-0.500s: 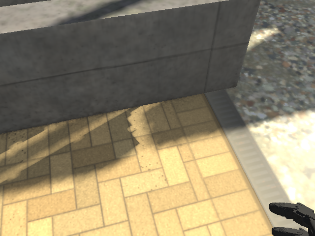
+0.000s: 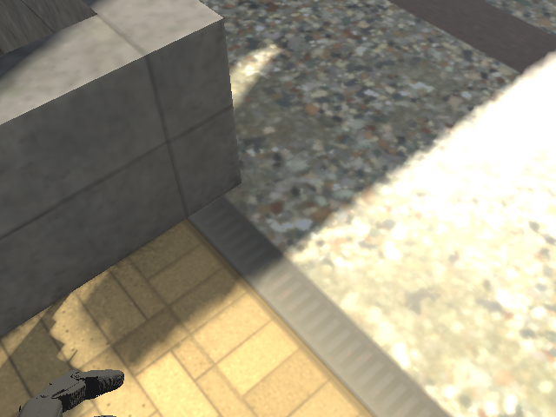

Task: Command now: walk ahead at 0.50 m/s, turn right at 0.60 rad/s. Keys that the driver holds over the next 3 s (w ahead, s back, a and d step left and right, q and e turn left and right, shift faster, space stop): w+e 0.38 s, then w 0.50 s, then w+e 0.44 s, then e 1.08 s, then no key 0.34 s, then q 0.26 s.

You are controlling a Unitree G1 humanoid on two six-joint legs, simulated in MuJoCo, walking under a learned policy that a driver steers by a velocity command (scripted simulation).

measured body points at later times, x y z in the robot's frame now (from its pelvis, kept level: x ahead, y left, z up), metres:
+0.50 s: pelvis +0.28 +0.00 +0.01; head +0.31 -0.01 +0.45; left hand +0.41 +0.27 -0.11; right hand +0.44 -0.30 -0.06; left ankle +0.42 +0.08 -0.72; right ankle +0.11 -0.09 -0.70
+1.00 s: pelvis +0.52 -0.12 +0.01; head +0.55 -0.14 +0.46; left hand +0.83 +0.01 -0.05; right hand +0.41 -0.38 -0.12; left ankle +0.42 +0.08 -0.69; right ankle +0.58 -0.24 -0.72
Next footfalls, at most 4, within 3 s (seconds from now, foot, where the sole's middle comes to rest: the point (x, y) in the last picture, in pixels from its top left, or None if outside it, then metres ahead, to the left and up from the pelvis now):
0.46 left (254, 413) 0.45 0.07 -0.75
0.96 right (382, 338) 0.61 -0.25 -0.75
1.44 left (341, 227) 0.95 -0.20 -0.75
1.90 right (424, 280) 0.76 -0.39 -0.75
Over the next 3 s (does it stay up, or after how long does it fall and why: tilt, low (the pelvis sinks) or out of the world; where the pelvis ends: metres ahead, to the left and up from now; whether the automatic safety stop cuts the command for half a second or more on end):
stays up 0.78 -0.29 0.02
